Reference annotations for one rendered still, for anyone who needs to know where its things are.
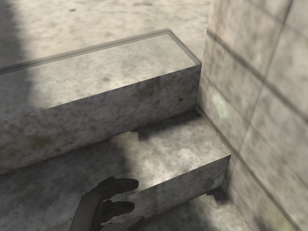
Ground stairs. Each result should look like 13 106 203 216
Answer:
0 64 251 231

